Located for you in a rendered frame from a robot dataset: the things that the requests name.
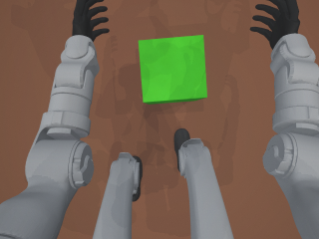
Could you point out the robot right upper arm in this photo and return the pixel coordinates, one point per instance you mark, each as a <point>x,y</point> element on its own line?
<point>293,159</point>

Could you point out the robot left thigh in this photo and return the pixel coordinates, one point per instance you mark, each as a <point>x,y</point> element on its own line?
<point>115,215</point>

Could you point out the robot right hand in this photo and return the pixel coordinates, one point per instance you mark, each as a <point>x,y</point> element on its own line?
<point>286,20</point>

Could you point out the robot left hand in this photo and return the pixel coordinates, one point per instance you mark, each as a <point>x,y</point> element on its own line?
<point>82,23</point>

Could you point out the robot left upper arm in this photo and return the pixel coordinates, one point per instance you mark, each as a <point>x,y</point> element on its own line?
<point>56,169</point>

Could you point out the carton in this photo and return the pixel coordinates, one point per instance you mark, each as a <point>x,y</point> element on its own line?
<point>173,69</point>

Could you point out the robot right shin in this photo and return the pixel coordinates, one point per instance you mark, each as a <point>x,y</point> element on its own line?
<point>196,141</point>

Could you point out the robot right forearm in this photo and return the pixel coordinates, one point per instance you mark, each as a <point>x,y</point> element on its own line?
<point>296,86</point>

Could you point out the robot left forearm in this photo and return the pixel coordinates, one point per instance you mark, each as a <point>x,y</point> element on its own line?
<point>71,97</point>

